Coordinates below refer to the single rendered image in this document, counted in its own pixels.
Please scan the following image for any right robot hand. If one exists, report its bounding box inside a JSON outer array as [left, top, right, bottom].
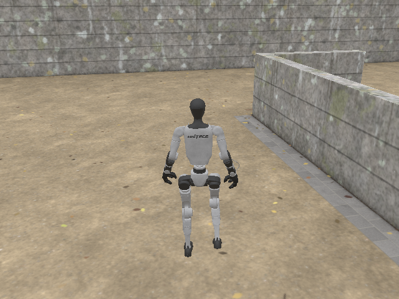
[[224, 174, 238, 189]]

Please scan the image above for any robot foot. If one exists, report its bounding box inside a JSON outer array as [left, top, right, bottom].
[[184, 241, 193, 257], [213, 238, 222, 249]]

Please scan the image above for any left robot hand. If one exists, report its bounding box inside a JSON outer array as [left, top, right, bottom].
[[162, 172, 177, 184]]

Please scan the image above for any right robot upper arm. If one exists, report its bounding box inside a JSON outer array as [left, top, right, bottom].
[[211, 125, 229, 160]]

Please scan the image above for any right robot forearm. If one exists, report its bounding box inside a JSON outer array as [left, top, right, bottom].
[[223, 150, 236, 177]]

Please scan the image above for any left robot forearm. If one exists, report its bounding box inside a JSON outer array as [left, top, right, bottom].
[[163, 151, 175, 174]]

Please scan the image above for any left robot upper arm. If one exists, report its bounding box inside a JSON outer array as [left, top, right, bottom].
[[168, 126, 185, 161]]

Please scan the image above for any left robot foot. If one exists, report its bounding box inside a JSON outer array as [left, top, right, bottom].
[[184, 241, 193, 257]]

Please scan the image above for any right robot foot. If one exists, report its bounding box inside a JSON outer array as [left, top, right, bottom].
[[213, 238, 222, 249]]

